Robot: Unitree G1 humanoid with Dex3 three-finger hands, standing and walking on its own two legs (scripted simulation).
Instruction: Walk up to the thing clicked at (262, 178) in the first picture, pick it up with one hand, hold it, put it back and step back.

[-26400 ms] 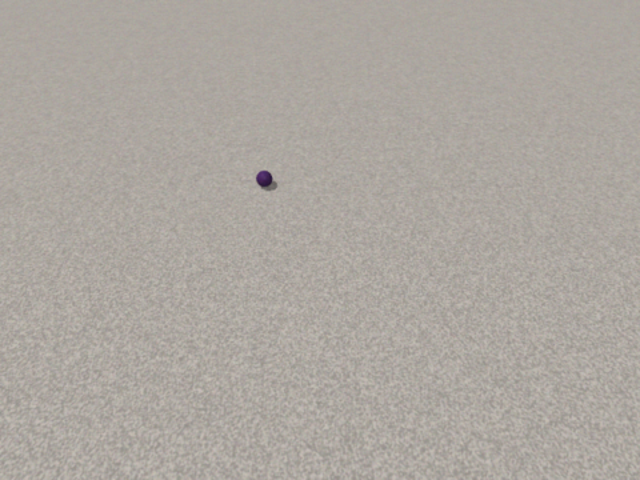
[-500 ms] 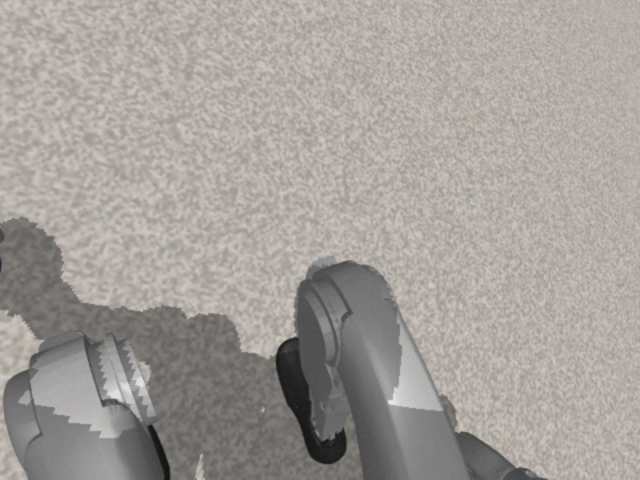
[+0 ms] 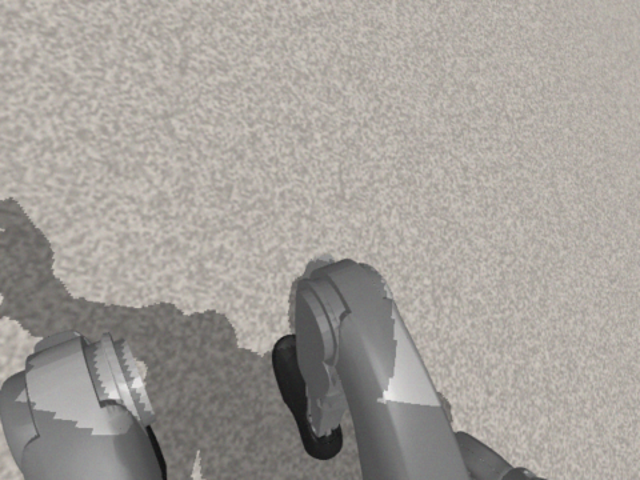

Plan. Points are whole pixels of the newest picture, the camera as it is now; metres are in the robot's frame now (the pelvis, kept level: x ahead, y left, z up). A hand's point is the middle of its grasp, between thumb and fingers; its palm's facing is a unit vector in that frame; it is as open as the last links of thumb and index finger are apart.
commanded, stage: open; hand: left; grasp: from above
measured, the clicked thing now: out of the picture +0.42 +0.32 -0.25
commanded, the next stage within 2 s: withdraw in 0.30 s
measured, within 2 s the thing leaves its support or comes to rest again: rests again in 1.16 s
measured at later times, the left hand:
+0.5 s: hand out of the picture +0.41 +0.31 -0.24, palm faces -0.43 -0.17 -0.88, open 13.7 cm
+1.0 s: hand out of the picture +0.39 +0.32 -0.07, palm faces -0.47 -0.12 -0.87, open 14.1 cm
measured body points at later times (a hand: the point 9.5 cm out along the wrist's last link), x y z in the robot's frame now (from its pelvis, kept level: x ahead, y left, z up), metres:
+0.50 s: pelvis +0.00 +0.00 +0.00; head +0.25 +0.13 +0.35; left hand +0.43 +0.31 -0.19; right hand +0.06 -0.25 -0.07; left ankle +0.06 +0.13 -0.26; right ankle +0.11 -0.13 -0.26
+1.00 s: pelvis -0.01 -0.01 +0.06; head +0.19 +0.06 +0.46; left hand +0.41 +0.33 -0.02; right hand +0.12 -0.26 -0.05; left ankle +0.06 +0.13 -0.26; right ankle +0.11 -0.13 -0.26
